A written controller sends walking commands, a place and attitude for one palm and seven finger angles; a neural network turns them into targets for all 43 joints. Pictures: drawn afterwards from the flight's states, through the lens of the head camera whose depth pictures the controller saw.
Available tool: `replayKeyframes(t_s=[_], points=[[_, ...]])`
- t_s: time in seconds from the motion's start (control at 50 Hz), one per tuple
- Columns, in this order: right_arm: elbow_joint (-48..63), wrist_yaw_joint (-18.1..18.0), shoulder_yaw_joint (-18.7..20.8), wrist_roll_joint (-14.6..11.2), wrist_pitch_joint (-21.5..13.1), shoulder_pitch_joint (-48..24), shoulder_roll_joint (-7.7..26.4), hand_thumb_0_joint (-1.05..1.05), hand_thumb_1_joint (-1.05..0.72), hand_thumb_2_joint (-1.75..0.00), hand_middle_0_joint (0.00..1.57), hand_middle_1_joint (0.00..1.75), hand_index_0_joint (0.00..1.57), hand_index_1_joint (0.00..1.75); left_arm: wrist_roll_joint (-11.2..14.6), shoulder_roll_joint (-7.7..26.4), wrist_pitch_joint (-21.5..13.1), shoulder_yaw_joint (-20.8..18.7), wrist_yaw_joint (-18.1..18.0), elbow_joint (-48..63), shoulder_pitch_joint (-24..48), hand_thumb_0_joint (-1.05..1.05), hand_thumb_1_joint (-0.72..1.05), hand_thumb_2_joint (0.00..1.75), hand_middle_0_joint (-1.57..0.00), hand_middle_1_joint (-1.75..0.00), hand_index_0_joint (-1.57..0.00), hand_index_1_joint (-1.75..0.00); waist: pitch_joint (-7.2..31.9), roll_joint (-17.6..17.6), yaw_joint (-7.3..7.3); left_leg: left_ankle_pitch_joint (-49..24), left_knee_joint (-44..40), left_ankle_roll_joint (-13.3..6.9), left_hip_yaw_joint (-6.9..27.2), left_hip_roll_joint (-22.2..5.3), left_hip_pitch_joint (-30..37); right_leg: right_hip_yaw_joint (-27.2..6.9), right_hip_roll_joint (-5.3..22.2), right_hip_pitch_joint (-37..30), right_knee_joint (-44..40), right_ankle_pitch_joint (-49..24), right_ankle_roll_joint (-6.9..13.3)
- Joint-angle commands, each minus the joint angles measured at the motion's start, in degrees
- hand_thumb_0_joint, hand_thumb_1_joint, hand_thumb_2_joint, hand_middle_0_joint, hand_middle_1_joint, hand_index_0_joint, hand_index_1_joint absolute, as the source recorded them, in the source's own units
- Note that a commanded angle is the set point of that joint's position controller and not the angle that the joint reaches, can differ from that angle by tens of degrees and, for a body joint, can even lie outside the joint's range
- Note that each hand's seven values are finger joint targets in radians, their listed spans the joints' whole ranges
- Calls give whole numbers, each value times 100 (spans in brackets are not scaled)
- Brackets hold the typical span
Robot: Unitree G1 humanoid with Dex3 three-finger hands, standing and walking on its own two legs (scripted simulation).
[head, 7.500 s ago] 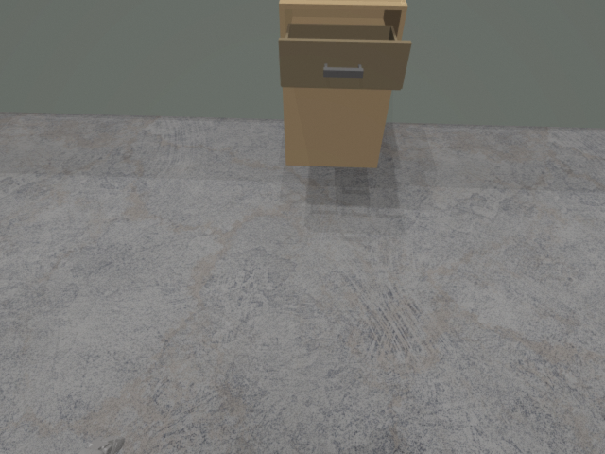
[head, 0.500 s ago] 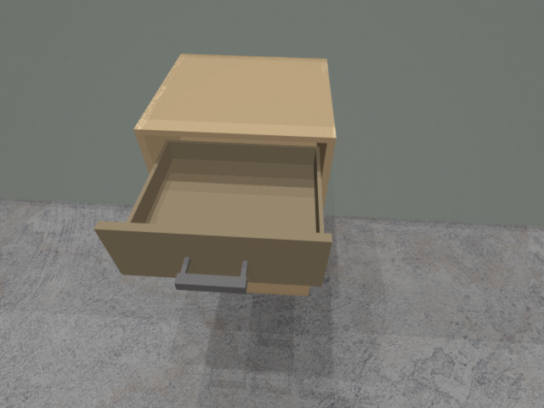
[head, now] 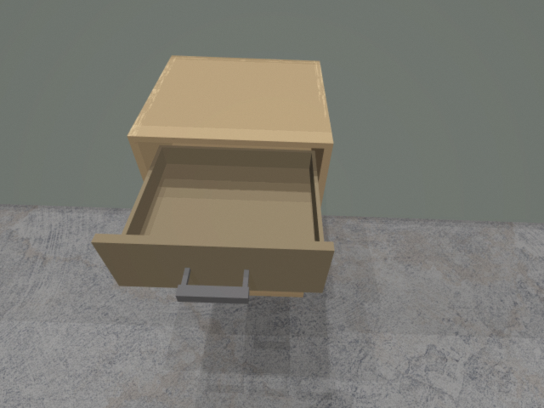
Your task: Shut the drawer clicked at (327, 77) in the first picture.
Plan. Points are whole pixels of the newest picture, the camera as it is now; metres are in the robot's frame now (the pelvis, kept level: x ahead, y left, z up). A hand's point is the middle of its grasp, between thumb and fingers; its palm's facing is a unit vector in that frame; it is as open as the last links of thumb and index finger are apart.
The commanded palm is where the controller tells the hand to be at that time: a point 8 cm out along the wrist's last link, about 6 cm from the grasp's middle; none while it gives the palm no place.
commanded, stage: come to a stop and stand still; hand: left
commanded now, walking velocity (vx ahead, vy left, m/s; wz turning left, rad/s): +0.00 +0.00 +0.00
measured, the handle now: (215, 284) +0.36 +0.13 -0.09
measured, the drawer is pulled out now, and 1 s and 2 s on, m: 0.29 0.29 0.29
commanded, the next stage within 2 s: look again from close up in 0.58 s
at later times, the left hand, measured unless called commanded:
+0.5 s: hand out of the picture +0.05 +0.15 -0.17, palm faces +0.01 -0.98 -0.20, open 7.3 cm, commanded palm none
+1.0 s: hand out of the picture +0.04 +0.14 -0.17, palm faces +0.00 -0.98 -0.20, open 7.4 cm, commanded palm none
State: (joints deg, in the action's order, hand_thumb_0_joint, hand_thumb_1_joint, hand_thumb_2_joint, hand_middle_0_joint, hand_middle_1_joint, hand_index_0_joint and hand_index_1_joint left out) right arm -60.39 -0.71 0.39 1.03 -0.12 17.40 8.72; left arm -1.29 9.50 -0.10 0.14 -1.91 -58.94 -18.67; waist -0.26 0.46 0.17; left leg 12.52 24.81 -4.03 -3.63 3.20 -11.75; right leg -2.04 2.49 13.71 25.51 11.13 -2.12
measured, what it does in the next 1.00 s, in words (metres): stands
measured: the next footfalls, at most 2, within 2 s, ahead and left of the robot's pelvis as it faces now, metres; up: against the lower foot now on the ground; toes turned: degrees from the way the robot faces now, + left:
none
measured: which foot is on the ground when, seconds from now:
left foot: down 0.00-1.00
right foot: down 0.00-1.00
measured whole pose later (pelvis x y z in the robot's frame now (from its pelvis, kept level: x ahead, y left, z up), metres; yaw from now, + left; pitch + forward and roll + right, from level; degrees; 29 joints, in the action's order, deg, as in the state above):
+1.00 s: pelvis +0.03 -0.04 +0.00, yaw +0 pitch -1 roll +0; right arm -65.5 -1.5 -0.3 0.6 -1.6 16.5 8.5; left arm -0.5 9.2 -1.0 1.0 -2.1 -61.9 -16.8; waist -1.4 0.1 0.2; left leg 14.3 22.8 -0.7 -2.7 0.0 -7.4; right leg -1.1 -0.7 9.6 23.7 13.0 0.5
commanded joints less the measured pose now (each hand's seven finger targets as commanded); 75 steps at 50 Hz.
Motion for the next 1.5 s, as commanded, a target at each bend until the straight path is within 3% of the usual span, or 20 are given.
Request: replayKeyframes(t_s=[0.0,0.04,0.1,0.2,0.28,0.36,0.58,1.2,1.22,1.24,1.26,1.28,1.3,1.32,1.34,1.36,1.38,1.42,1.46,1.48], points=[[229,-34,128,-51,-168,85,728,0,-90,-90,20,30,20,30,16,425,-89,-88,-25,179,-270,0,90,90,-20,-30,-20,-30,-307,-88,-42,454,-943,95,1083,-928,-223,-274,194,29,-298,-146,357],[190,-43,110,-64,-181,92,691,0,-90,-90,20,30,20,30,22,433,-112,-70,-38,136,-263,0,90,90,-20,-30,-20,-30,-241,134,-14,-49,-722,113,912,-880,-16,-349,250,18,-347,-398,360],[127,-58,89,-69,-195,73,693,0,-90,-90,20,30,20,30,42,465,-123,-66,-44,95,-228,0,90,90,-20,-30,-20,-30,-125,76,4,-599,-560,126,790,-867,235,-378,277,1,-340,-648,362],[29,-70,66,-73,-197,24,667,0,-90,-90,20,30,20,30,53,506,-140,-59,-50,39,-181,0,90,90,-20,-30,-20,-30,-133,64,9,-823,-486,157,717,-858,308,-414,298,-85,-369,-856,382],[-46,-74,56,-75,-193,-30,647,0,-90,-90,20,30,20,30,65,553,-136,-45,-45,-13,-134,0,90,90,-20,-30,-20,-30,-196,-109,-3,-810,-510,170,686,-854,329,-434,275,-98,-412,-858,390],[-99,-80,50,-74,-195,-17,647,0,-90,-90,20,30,20,30,67,556,-158,-36,-50,-31,-135,0,90,90,-20,-30,-20,-30,-93,88,10,-892,-445,189,646,-867,430,-439,315,-189,-431,-1066,395],[-226,-81,40,-72,-190,39,621,0,-90,-90,20,30,20,30,78,584,-135,-38,-39,-28,-40,0,90,90,-20,-30,-20,-30,-317,-34,-12,-682,-600,190,669,-886,350,-413,251,-162,-540,-729,408],[-392,-102,27,-80,-227,292,509,0,-90,-90,20,30,20,30,72,487,-147,-29,-42,-133,-170,0,90,90,-20,-30,-20,-30,-387,-48,-5,-468,-626,193,624,-911,329,-441,218,-51,-617,-489,445],[60,-68,21,-92,-243,-382,655,0,-90,-90,20,30,20,30,-11,615,-280,-64,-259,-411,-537,0,90,90,-20,-30,-20,-30,-571,10,-210,-982,606,403,339,-946,-248,-570,605,-148,-376,-2734,324],[2133,-323,127,-375,-1036,-232,1644,0,-90,-90,20,30,20,30,1296,1790,-1464,-660,-152,8350,3525,0,90,90,-22,-32,-22,-32,2380,-935,459,-1244,-188,277,425,-264,1243,-147,44,-888,43,-1823,377],[1841,-520,62,-288,-1523,-788,1133,0,-90,-90,20,30,20,30,791,1402,-1199,-719,-426,6949,1187,0,90,90,-24,-34,-24,-34,2317,-1600,-120,-1774,-135,255,245,-438,1307,74,-241,-694,317,-835,529],[1863,-423,111,-336,-1746,-725,994,0,-90,-90,20,30,20,30,908,166,-439,122,-579,5918,-487,0,90,90,-26,-37,-26,-37,1395,-1341,101,-1617,-143,455,412,-552,586,532,-195,-30,339,-83,408],[1723,-394,73,-378,-1790,-571,1128,0,-90,-90,20,30,20,30,1088,-311,-438,346,-484,5894,-204,0,90,90,-28,-39,-28,-39,470,-471,279,-859,34,392,478,-520,94,694,-200,422,324,8,316],[2057,-365,144,-331,-1896,-681,1239,0,-90,-90,20,30,20,30,1133,-215,-718,321,-386,6070,143,0,90,90,-30,-41,-30,-41,-199,61,400,-83,246,308,625,-447,-468,747,-213,898,305,350,274],[2190,-325,221,-233,-1971,-676,1334,0,-90,-90,20,30,20,30,1135,-109,-1052,150,-256,5804,80,0,90,90,-32,-43,-32,-43,-270,654,475,421,560,268,630,-365,-857,780,-234,1371,395,800,243],[2365,-275,288,-164,-2015,-712,1306,0,-90,-90,20,30,20,30,1186,-292,-1425,114,-56,5372,-421,0,90,90,-34,-45,-34,-45,-248,1175,372,743,879,300,626,-334,-1312,821,-258,1787,642,1262,236],[2632,-157,334,-173,-2072,-825,1259,0,-90,-90,20,30,20,30,1254,-459,-1823,107,211,5200,-1153,0,90,90,-36,-47,-36,-47,-29,993,81,813,1146,364,529,-261,-1613,807,-248,1854,930,1444,299],[3033,18,389,-136,-2103,-982,1188,0,-90,-90,20,30,20,30,1404,-575,-2715,71,807,5169,-1766,0,90,90,-40,-52,-40,-52,488,1219,-190,831,1802,450,418,-211,-2276,746,-254,2218,1651,1581,347],[3361,216,488,-101,-2047,-1159,1211,0,-90,-90,20,30,20,30,1419,-283,-3604,-155,1418,5348,-2030,0,90,90,-44,-56,-44,-56,836,900,-275,695,2434,495,329,-145,-2816,606,-247,2400,2284,1185,417],[3434,313,556,-124,-1980,-1158,1191,0,-90,-90,20,30,20,30,1289,126,-3871,-539,1572,5192,-2191,0,90,90,-46,-58,-46,-58,914,482,-341,633,2676,504,297,-129,-3009,518,-223,2503,2559,987,475]])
